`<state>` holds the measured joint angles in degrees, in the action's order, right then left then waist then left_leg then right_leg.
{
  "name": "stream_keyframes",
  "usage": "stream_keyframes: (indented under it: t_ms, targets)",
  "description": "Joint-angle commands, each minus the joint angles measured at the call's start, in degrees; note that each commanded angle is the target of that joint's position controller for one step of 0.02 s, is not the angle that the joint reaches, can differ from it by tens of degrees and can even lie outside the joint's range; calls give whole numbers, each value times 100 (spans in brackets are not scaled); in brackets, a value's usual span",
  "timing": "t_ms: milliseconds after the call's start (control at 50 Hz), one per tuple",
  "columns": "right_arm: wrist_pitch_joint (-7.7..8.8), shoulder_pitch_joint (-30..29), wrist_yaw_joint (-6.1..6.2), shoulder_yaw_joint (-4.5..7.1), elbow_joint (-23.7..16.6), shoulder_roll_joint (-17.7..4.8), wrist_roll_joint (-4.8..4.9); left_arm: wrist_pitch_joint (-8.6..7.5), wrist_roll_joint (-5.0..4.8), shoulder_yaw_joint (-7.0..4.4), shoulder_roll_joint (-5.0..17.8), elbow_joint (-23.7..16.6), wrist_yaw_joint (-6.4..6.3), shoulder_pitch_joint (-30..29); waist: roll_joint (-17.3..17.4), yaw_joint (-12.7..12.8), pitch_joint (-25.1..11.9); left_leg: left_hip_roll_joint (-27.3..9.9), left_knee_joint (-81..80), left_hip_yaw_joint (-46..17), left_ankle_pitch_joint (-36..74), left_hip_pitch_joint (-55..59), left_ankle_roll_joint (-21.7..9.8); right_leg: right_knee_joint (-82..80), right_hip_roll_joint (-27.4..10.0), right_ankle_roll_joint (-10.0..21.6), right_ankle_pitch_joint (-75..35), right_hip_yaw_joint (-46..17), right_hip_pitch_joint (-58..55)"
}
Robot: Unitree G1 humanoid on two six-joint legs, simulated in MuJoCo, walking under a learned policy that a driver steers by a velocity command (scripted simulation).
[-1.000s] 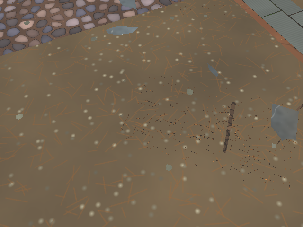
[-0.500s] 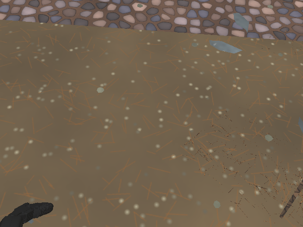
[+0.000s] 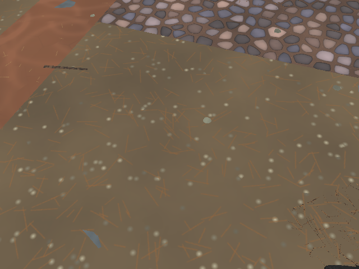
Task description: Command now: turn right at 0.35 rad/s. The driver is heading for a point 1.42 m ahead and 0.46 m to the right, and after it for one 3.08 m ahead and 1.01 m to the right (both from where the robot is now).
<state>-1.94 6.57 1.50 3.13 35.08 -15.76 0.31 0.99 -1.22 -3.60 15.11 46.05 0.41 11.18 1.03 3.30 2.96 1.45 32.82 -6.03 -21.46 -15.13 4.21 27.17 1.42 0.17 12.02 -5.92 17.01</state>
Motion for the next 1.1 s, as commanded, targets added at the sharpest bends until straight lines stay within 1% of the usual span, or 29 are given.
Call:
stream_keyframes:
  t_ms: [20,40,60,80,100,140,180,300,420,460,500,520,540,560,580,600,620,660,720,760,840,900,960,1000,1020,1040,1060,1080,1100]
  targets:
    - [115,535,87,317,-216,-865,43,-75,-163,-320,1244,-505,-69,-393,-1145,-442,-881,5,-1406,171,1116,1022,-309,-332,-847,767,-1774,-1645,-385]
    - [99,1023,126,359,-168,-1027,-31,-103,-144,-225,912,-569,-88,-428,-566,-635,-1314,-811,-1360,-342,1138,2074,-670,243,-570,451,-112,-1299,557]
    - [57,1124,75,484,-27,-1440,-162,-161,-194,-144,560,-758,-78,-502,1346,-629,-1082,-1863,-1621,-1593,95,2205,-1419,1209,273,131,1787,43,2058]
    - [149,1124,33,446,-79,-1213,-211,-225,-151,-219,935,-813,-69,-669,1253,-825,-776,-2481,-2130,-2326,-1186,2059,-1789,2400,-199,22,1940,75,2741]
    - [277,906,53,357,-112,-953,-171,-235,-167,-292,1064,-823,-42,-738,1090,-726,-442,-2344,-2301,-2176,-1641,1953,-1612,2981,-381,57,1557,29,3105]
    - [490,685,104,298,-79,-752,2,-206,-61,-301,934,-689,-8,-483,895,-577,-156,-2024,-2404,-1493,-1213,2150,-1271,3501,-580,-76,851,16,3586]
    - [623,900,97,271,17,-675,-31,-240,-61,-232,698,-727,75,-518,693,-655,-33,-1863,-2524,-830,-519,2079,-1167,3879,-704,-154,305,143,3719]
    - [739,1212,-13,366,230,-908,-72,-245,-88,-95,506,-1144,243,-928,553,-727,345,-1888,-2771,533,318,1722,-1144,3321,-924,-288,-602,346,3668]
    - [658,1391,-112,472,492,-1197,10,-252,-137,69,429,-1448,442,-1428,306,-735,824,-2007,-2844,1644,1051,1937,-972,2294,-978,268,-392,905,3240]
    - [586,1280,-137,510,503,-1412,24,-247,-151,9,621,-1448,432,-1176,469,-448,508,-1889,-2170,2065,3835,1843,-899,2065,-504,573,174,1449,2090]
    - [508,1106,-132,539,484,-1698,75,-213,-257,-330,1230,-1092,345,540,744,645,-670,-1794,306,2351,7051,1283,-761,1971,335,956,465,1906,-606]
    - [614,1130,-92,435,323,-1475,40,-112,-266,-647,1843,-670,247,1932,342,1248,-1307,-1573,2346,2192,5760,-360,-470,1716,368,1205,199,1204,-3029]
    - [788,1549,-124,71,-23,-168,-173,-120,-240,-688,2532,-575,171,1669,-1968,224,-1371,-441,4743,1607,-878,-2781,-80,413,-904,1925,2500,-2130,-4135]
    - [1084,1066,-92,19,-308,-577,52,-300,-125,-568,2284,-965,211,1763,-1501,492,-2737,-68,5531,-73,-988,-3247,-234,-1080,-1705,2419,4374,-4864,-4492]
    - [1210,145,-57,152,-503,-1127,297,-443,-79,-433,1727,-880,259,1709,-671,707,-1770,-261,5448,-181,-274,-3833,-418,-1564,-1758,1992,3956,-4675,-4006]
    - [1288,100,-21,86,-537,-960,275,-532,-29,-390,1653,-812,250,1614,-430,427,-1154,-442,5125,-128,4,-3804,-539,-1489,-1678,1927,3165,-4205,-3183]
    - [1312,248,7,50,-405,-847,85,-568,23,-323,1465,-880,229,1130,-63,56,-853,-698,4604,-189,285,-3270,-570,-1295,-1468,1811,2334,-3530,-2160]
    - [1079,1037,-89,90,-18,-814,72,-582,212,-136,900,-1089,180,345,-341,-541,-544,-1068,4058,-153,793,-2412,-562,-1317,-1086,1681,1597,-2275,-858]
    - [774,770,-138,30,41,-641,-7,-674,122,-20,661,-871,103,424,-366,-515,94,-1167,3289,282,1513,-2446,-421,-1670,-722,1454,136,-952,-46]
    - [775,168,-167,-60,-83,-497,-37,-746,126,9,664,-696,40,687,-404,-265,383,-1038,2285,573,2489,-2533,-373,-1846,-459,1194,-900,-166,35]
    - [939,-762,-409,-151,-183,-287,156,-843,138,42,774,-340,-113,1384,-188,232,507,-498,576,886,4127,-2038,-587,-2351,-538,514,-1728,539,-434]
    - [1014,-976,-602,-77,-270,-407,268,-766,186,38,942,-139,-190,1520,-363,179,459,-32,-221,1060,4056,-2194,-810,-2154,-716,134,-3390,889,-1671]
    - [960,-431,-682,74,-221,-679,304,-594,397,-43,1257,-155,-401,1417,-894,-332,-272,621,-7,1685,3240,-1504,-966,-733,-961,-242,-7629,1145,-2761]
    - [747,1685,-570,305,309,-1167,347,-476,583,-126,1419,-370,-537,794,-965,-1417,-1021,626,412,1535,2548,312,-1241,1790,-1081,-371,-9389,1147,-2312]
    - [665,3488,-451,353,807,-1319,296,-461,558,-187,1597,-653,-527,-157,-170,-2465,-1275,92,-136,706,2944,2012,-1666,4843,-572,-448,-7306,1330,-981]
    - [677,3541,-422,221,1032,-1148,146,-646,454,184,145,-940,-308,401,2367,-1502,-1624,-786,763,-1192,2056,4626,-2562,7772,586,-704,2218,443,2641]
    - [685,2631,-361,220,645,-1023,-70,-945,-86,314,367,-1284,-88,746,1585,-1124,-2407,-1589,-868,-4077,-1913,4661,-3141,7838,470,-390,1934,-627,3601]
    - [668,2414,-266,236,369,-872,-78,-1104,-177,251,814,-1432,27,63,529,-1226,-1662,-1604,-1729,-4319,-2285,3807,-2798,6988,197,-32,1372,-664,3570]
    - [707,1969,-272,174,375,-729,-106,-1168,-91,281,734,-1542,107,-91,-717,-645,-734,-1526,-2114,-4073,-1918,2382,-2593,6128,-16,224,939,-515,3283]
